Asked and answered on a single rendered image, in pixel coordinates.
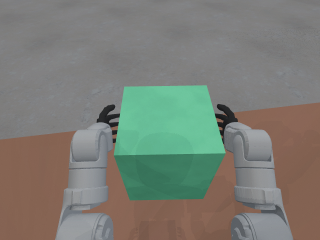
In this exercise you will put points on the right robot upper arm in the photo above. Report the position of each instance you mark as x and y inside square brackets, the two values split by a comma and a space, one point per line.
[259, 226]

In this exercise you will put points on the right robot forearm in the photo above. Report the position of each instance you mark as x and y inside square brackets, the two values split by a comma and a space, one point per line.
[255, 175]

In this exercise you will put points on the left robot forearm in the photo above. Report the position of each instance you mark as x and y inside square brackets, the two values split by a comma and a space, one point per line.
[88, 160]

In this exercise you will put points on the left robot upper arm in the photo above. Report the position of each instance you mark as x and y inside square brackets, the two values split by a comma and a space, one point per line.
[86, 226]

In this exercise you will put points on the robot right hand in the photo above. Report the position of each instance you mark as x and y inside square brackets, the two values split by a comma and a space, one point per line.
[230, 118]

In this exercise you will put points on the carton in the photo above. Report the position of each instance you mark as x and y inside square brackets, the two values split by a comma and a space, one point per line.
[168, 144]

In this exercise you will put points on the robot left hand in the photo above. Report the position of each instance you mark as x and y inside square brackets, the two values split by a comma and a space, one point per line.
[105, 118]

